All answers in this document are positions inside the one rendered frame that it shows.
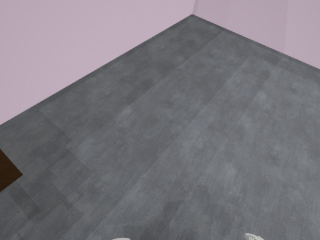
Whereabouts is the cabinet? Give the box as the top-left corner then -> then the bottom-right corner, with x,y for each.
0,149 -> 23,192

